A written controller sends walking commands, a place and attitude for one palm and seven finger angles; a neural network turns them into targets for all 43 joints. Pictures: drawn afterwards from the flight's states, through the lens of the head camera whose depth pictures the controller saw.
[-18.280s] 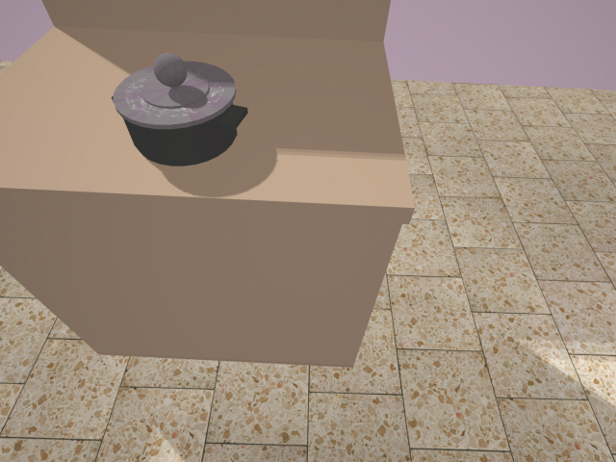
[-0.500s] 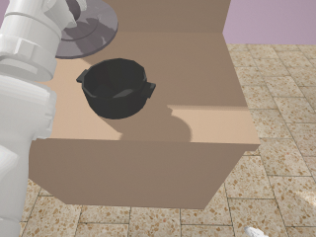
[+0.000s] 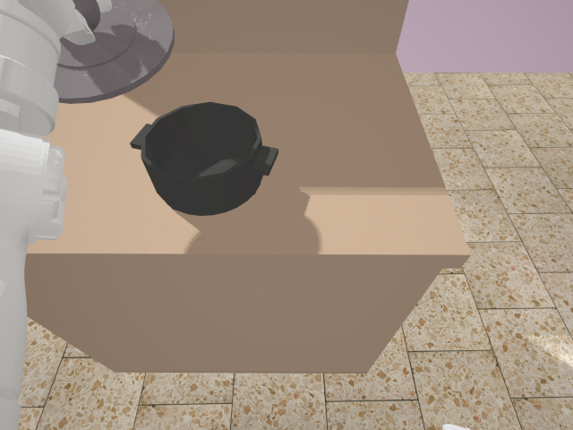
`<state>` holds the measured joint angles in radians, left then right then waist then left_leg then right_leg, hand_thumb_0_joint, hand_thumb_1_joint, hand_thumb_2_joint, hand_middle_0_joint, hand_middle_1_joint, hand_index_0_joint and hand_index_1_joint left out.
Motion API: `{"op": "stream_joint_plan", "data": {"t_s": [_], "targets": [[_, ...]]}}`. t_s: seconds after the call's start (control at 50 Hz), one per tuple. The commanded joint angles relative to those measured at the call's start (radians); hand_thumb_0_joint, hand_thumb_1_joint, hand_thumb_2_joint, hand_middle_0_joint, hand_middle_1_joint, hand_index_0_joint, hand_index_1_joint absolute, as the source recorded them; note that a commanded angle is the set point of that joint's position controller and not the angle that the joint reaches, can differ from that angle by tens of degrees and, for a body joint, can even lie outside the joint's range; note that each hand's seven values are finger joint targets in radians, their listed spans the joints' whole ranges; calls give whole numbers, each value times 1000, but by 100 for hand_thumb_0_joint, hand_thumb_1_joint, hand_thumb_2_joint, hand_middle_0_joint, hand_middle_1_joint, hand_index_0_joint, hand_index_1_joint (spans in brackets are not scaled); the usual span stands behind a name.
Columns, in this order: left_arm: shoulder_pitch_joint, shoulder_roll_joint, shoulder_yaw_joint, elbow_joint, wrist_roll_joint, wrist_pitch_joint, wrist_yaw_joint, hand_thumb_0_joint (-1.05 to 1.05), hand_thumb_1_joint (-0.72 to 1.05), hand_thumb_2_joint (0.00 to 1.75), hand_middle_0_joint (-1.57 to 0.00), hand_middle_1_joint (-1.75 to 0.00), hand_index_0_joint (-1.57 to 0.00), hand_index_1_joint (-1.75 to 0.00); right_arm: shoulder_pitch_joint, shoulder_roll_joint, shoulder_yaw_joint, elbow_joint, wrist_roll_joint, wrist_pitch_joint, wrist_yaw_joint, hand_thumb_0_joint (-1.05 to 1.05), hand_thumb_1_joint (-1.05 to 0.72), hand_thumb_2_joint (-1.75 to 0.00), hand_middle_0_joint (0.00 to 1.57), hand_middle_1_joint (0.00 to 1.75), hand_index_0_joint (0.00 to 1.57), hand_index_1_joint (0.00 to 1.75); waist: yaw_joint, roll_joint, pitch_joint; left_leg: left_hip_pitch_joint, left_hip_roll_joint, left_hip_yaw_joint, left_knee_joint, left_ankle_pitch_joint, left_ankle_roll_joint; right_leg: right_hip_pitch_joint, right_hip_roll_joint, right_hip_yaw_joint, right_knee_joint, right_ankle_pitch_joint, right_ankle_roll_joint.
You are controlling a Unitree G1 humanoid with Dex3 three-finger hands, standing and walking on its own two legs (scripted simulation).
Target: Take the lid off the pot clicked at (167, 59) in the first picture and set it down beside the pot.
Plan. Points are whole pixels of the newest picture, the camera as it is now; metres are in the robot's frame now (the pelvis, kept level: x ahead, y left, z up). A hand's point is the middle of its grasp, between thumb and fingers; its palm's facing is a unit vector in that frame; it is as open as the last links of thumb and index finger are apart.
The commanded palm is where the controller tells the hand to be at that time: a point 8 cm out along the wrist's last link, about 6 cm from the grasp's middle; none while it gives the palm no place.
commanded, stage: move the lid sideways beside the pot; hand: left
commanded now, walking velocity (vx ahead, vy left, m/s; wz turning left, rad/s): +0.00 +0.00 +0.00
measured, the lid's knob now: (74, 9) +0.52 +0.21 +0.31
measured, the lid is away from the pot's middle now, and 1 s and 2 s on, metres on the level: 0.10 0.22 0.23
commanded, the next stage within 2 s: lower the lid onto the table in 1.18 s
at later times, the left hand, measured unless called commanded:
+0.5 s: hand out of the picture +0.47 +0.27 +0.32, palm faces -0.13 -0.18 -0.97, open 7.8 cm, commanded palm +0.48 +0.27 +0.38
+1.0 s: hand out of the picture +0.47 +0.32 +0.31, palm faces -0.16 -0.22 -0.96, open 7.8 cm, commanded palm +0.49 +0.32 +0.38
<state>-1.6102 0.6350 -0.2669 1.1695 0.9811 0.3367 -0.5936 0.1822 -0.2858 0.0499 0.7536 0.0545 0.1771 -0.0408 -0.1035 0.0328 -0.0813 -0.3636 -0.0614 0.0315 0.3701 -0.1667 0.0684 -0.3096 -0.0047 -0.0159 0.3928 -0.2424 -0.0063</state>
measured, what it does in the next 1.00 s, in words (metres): stands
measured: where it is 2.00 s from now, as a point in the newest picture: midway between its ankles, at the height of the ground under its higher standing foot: outside the picture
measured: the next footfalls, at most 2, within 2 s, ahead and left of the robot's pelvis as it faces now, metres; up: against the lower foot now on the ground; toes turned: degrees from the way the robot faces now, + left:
none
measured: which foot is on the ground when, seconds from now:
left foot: down 0.00-1.00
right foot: down 0.00-1.00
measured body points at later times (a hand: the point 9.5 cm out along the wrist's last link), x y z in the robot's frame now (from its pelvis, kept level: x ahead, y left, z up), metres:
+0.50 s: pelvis +0.00 +0.00 +0.00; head +0.05 -0.01 +0.45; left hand +0.48 +0.27 +0.38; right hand +0.10 -0.28 -0.13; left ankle +0.00 +0.08 -0.74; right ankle -0.04 -0.12 -0.74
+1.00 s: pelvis +0.01 +0.00 +0.00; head +0.06 -0.01 +0.45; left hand +0.47 +0.32 +0.36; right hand +0.07 -0.28 -0.13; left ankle +0.00 +0.08 -0.74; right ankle -0.04 -0.12 -0.74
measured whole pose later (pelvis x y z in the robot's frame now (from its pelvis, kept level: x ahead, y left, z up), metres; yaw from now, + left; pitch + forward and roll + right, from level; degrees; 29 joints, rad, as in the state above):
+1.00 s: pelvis +0.01 +0.00 +0.00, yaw +0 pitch +9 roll -1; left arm -1.57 0.88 -0.22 1.20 1.01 0.28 -0.62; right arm 0.21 -0.32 0.06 0.76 0.08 0.17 -0.07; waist -0.10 0.03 -0.05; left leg -0.37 -0.05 0.02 0.40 -0.19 0.06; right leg -0.29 0.01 -0.02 0.37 -0.24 -0.01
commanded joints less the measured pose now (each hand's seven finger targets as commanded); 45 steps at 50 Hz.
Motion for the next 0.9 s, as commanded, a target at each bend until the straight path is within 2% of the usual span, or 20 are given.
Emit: {"op": "stream_joint_plan", "data": {"t_s": [0.0, 0.06, 0.1, 0.16, 0.22, 0.3, 0.32, 0.38, 0.4, 0.46, 0.48, 0.5, 0.52, 0.58, 0.64, 0.76, 0.8, 0.82, 0.84, 0.88], "targets": [[-593, 209, 15, -217, 23, -6, 58, 0, 65, 96, -83, -110, -79, -109, -16, -174, -60, -97, 3, -27, -8, 0, -90, -90, 20, 30, 20, 30, 9, 11, -444, 395, 12, -61, 71, 508, -25, 12, 31, -2, -26, 347, -46], [-571, 260, 60, -227, 44, -10, 59, 0, 65, 96, -83, -110, -79, -109, -1, -169, -62, -101, 1, -20, -7, 0, -90, -90, 20, 30, 20, 30, 13, -3, -464, 407, 19, -61, 81, 498, -16, 8, 39, 0, -25, 318, -40], [-550, 191, 4, -228, 19, -6, 51, 0, 65, 96, -83, -110, -79, -109, -5, -173, -64, -101, 7, -22, -4, 0, -90, -90, 20, 30, 20, 30, 6, 47, -422, 419, 19, -60, 86, 534, -26, -23, 37, -7, -33, 324, -46], [-571, 206, 13, -246, 26, -4, 48, 0, 65, 96, -83, -110, -79, -109, 0, -172, -63, -94, 9, -21, -4, 0, -90, -90, 20, 30, 20, 30, 2, 34, -420, 425, 23, -69, 76, 477, -21, -37, 43, -9, -40, 275, -41], [-635, 288, 63, -355, 32, -25, 54, 0, 65, 96, -83, -110, -79, -109, 1, -174, -66, -99, 3, -35, -9, 0, -90, -90, 20, 30, 20, 30, 11, 59, -539, 480, 20, -70, 99, 567, -22, 8, 41, 2, -25, 335, -38], [-556, 286, 49, -264, 23, -27, 45, 0, 65, 96, -83, -110, -79, -109, 16, -179, -66, -93, 8, -36, -16, 0, -90, -90, 20, 30, 20, 30, 9, 37, -475, 440, 16, -63, 106, 556, -23, -2, 37, -8, -26, 342, -41], [-589, 342, 85, -287, 41, -27, 47, 0, 65, 96, -83, -110, -79, -109, 9, -178, -63, -89, 6, -29, -14, 0, -90, -90, 20, 30, 20, 30, 13, 24, -495, 428, 19, -60, 96, 513, -15, 17, 37, -1, -25, 328, -34], [-570, 372, 96, -280, 45, -31, 45, 0, 65, 96, -83, -110, -79, -109, -6, -176, -60, -105, 8, -20, -16, 0, -90, -90, 20, 30, 20, 30, 19, 19, -481, 400, 16, -51, 97, 503, -5, 36, 30, 3, -16, 354, -35], [-563, 325, 57, -288, 27, -31, 41, 0, 65, 96, -83, -110, -79, -109, -10, -180, -60, -108, 11, -25, -13, 0, -90, -90, 20, 30, 20, 30, 17, 68, -471, 417, 16, -54, 107, 562, -20, 18, 28, -4, -15, 374, -42], [-525, 287, 42, -245, 29, -17, 35, 0, 65, 96, -83, -110, -79, -109, -5, -174, -58, -97, 16, -13, -8, 0, -90, -90, 20, 30, 20, 30, 11, 48, -402, 415, 30, -64, 98, 526, -18, -35, 38, -14, -27, 303, -37], [-526, 325, 68, -261, 37, -20, 37, 0, 65, 96, -83, -110, -79, -109, -5, -178, -58, -103, 13, -12, -9, 0, -90, -90, 20, 30, 20, 30, 16, 58, -425, 419, 29, -63, 97, 517, -19, -23, 38, -12, -24, 298, -38], [-499, 297, 41, -236, 25, -23, 35, 0, 65, 96, -83, -110, -79, -109, -13, -181, -54, -105, 17, -16, -11, 0, -90, -90, 20, 30, 20, 30, 10, 69, -403, 416, 28, -60, 102, 534, -27, -33, 35, -15, -28, 307, -44], [-523, 349, 77, -242, 45, -22, 38, 0, 65, 96, -83, -110, -79, -109, -3, -179, -53, -95, 12, -12, -14, 0, -90, -90, 20, 30, 20, 30, 12, 29, -428, 405, 29, -59, 93, 485, -16, -9, 36, -9, -27, 293, -36], [-518, 310, 32, -211, 36, -23, 34, 0, 65, 96, -83, -110, -79, -109, -18, -176, -47, -97, 22, -8, -20, 0, -90, -90, 20, 30, 20, 30, 4, 24, -374, 367, 29, -52, 73, 381, -4, -20, 29, -13, -38, 254, -36], [-593, 361, 56, -290, 43, -36, 40, 0, 65, 96, -83, -110, -79, -109, -16, -178, -49, -100, 20, -19, -26, 0, -90, -90, 20, 30, 20, 30, 10, 56, -462, 420, 26, -52, 85, 426, 0, 8, 28, -4, -33, 285, -35], [-514, 411, 80, -183, 45, -49, 42, 0, 65, 96, -83, -110, -79, -109, 5, -183, -40, -79, 24, -26, -39, 0, -90, -90, 20, 30, 20, 30, 9, 20, -388, 349, 25, -44, 65, 328, 8, 22, 28, -8, -45, 254, -32], [-508, 375, 41, -178, 31, -54, 36, 0, 65, 96, -83, -110, -79, -109, 0, -187, -38, -79, 31, -30, -39, 0, -90, -90, 20, 30, 20, 30, 5, 56, -369, 343, 27, -39, 66, 349, 0, 16, 26, -12, -48, 266, -36], [-529, 409, 66, -185, 45, -54, 41, 0, 65, 96, -83, -110, -79, -109, 8, -188, -38, -73, 28, -25, -37, 0, -90, -90, 20, 30, 20, 30, 7, 44, -386, 347, 32, -44, 61, 331, 3, 19, 29, -9, -50, 243, -31], [-526, 355, 21, -160, 42, -53, 38, 0, 65, 96, -83, -110, -79, -109, 2, -186, -38, -73, 34, -27, -40, 0, -90, -90, 20, 30, 20, 30, -1, 68, -347, 347, 33, -44, 61, 319, 5, -14, 29, -15, -56, 229, -33], [-530, 410, 56, -176, 47, -58, 42, 0, 65, 96, -83, -110, -79, -109, 11, -192, -38, -74, 32, -28, -42, 0, -90, -90, 20, 30, 20, 30, 4, 74, -365, 351, 35, -44, 57, 309, 5, -2, 30, -11, -58, 222, -32]]}}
